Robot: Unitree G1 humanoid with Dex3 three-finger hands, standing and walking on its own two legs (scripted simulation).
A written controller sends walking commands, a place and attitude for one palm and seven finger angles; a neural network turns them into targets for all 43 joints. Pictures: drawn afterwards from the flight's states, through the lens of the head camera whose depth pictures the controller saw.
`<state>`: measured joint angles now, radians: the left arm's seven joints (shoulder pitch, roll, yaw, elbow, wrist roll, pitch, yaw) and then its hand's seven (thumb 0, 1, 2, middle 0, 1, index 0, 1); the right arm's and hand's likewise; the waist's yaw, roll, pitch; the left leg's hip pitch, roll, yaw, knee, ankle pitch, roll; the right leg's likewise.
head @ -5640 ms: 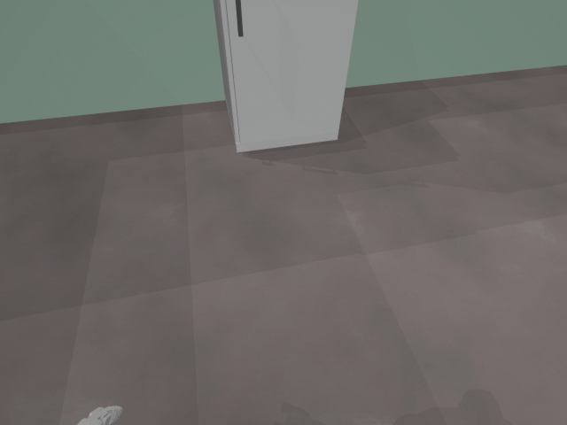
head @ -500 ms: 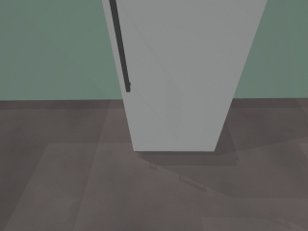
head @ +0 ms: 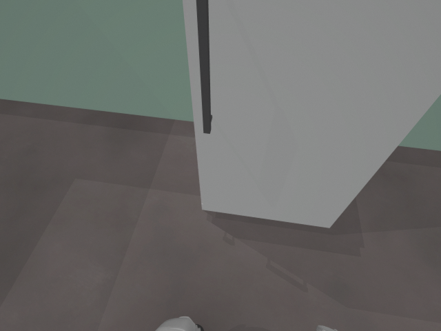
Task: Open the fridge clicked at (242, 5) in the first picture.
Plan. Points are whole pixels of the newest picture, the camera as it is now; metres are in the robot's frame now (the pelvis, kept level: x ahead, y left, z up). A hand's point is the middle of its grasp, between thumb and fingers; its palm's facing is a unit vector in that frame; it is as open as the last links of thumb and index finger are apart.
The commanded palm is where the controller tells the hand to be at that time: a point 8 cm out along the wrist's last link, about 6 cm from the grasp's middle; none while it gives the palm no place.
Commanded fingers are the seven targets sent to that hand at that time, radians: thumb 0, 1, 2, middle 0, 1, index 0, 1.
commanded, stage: take the last steps up to it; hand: left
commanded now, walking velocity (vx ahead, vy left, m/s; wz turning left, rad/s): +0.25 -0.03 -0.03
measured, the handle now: (206, 62) +0.63 +0.10 +0.13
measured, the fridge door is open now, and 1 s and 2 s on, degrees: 0 0 0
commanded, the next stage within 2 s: come to a stop and stand still in 0.26 s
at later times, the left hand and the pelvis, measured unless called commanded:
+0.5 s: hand (177, 264) +0.26 +0.13 -0.14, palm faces -0.07 -0.96 -0.25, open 7.4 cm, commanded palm none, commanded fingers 0.00 0.90 0.90 -0.20 -0.30 -0.20 -0.30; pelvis +0.15 -0.05 +0.01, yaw -2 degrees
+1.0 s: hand out of the picture +0.13 +0.20 -0.16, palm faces +0.05 -0.97 -0.24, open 7.4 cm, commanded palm none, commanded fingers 0.00 0.90 0.90 -0.20 -0.30 -0.20 -0.30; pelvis +0.08 -0.01 +0.01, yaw -1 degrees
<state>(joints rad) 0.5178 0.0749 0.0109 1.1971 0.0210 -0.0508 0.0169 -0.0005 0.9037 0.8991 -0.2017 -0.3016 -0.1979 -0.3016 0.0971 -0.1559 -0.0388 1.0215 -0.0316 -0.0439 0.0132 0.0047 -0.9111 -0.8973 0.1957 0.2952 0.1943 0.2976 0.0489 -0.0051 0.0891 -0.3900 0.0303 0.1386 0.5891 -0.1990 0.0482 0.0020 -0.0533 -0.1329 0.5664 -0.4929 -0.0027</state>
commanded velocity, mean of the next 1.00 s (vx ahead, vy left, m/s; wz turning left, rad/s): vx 0.03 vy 0.03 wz -0.01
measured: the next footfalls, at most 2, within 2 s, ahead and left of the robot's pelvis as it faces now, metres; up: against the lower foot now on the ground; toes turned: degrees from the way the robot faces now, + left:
right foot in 0.44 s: +0.26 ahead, -0.14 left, +0.00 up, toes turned -9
left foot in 0.96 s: +0.09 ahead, +0.11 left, +0.00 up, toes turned +2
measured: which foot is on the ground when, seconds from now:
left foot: down 0.00-0.44, up 0.46-0.94, down 0.96-1.00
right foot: up 0.00-0.42, down 0.44-0.96, up 0.98-1.00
